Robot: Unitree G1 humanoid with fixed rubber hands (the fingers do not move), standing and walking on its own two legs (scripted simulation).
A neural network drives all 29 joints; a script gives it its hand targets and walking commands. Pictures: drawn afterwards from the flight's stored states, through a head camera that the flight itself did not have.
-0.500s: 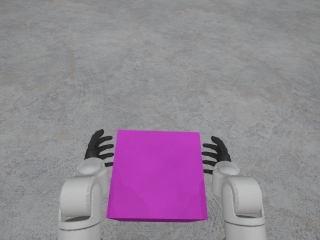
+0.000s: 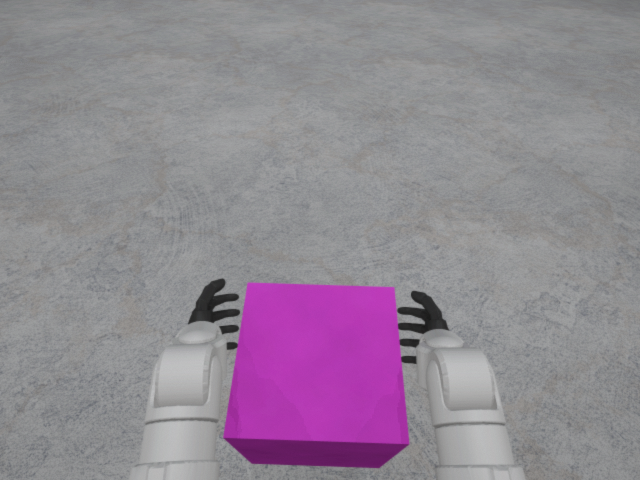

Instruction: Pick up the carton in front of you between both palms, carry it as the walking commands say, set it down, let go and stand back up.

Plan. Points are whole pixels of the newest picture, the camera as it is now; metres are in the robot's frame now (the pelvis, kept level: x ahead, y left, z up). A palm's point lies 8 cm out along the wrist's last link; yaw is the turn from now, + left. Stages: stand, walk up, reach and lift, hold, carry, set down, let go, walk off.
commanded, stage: carry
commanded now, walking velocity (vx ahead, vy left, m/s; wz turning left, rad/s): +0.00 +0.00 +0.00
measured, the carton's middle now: (317, 381) +0.30 +0.00 -0.09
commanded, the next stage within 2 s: hold in 1.16 s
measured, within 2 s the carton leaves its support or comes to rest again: neither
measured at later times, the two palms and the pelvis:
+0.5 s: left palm (199, 360) +0.27 +0.15 +0.04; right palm (433, 366) +0.26 -0.14 +0.03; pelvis -0.03 +0.00 +0.00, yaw +0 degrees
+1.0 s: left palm (193, 381) +0.24 +0.15 +0.05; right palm (442, 385) +0.23 -0.14 +0.04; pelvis -0.06 +0.00 +0.00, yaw +0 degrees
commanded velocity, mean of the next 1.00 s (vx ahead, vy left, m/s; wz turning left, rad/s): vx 0.00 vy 0.00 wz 0.00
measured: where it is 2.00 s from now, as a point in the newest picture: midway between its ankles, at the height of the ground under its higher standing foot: outside the picture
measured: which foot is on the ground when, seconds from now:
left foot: down 0.00-1.00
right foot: down 0.00-1.00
